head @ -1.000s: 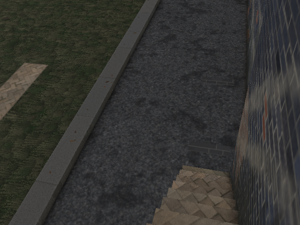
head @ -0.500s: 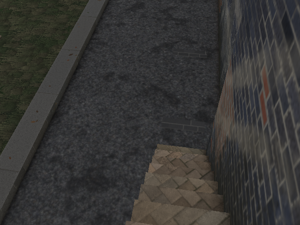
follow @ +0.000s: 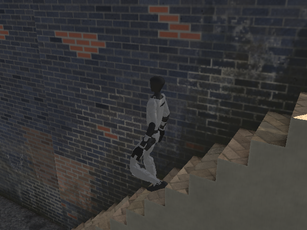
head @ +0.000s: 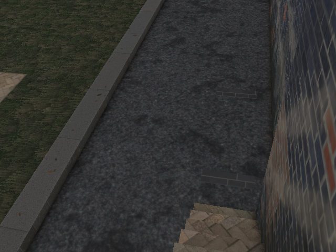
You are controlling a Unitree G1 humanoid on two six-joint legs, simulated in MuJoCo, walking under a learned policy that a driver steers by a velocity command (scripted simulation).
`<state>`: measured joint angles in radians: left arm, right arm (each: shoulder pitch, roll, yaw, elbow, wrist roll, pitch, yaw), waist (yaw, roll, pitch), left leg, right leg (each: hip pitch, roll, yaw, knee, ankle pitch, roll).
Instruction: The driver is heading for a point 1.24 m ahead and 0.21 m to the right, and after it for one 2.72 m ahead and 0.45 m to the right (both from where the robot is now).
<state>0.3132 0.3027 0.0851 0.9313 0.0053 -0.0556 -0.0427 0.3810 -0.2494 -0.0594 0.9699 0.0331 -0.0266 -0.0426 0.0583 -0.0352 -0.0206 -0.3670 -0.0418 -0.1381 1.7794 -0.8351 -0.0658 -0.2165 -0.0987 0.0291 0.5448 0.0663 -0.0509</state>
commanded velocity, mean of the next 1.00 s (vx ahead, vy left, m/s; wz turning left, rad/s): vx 0.50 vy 0.00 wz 0.00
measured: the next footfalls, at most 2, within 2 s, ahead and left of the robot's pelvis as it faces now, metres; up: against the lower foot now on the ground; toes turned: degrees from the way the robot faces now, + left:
left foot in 0.38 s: +0.27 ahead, +0.09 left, -0.21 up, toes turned -2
right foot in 0.78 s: +0.43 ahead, -0.29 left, -0.43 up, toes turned +1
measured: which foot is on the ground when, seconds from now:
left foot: up 0.00-0.36, down 0.38-0.76, up 0.78-1.00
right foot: down 0.00-0.34, up 0.36-0.76, down 0.78-1.00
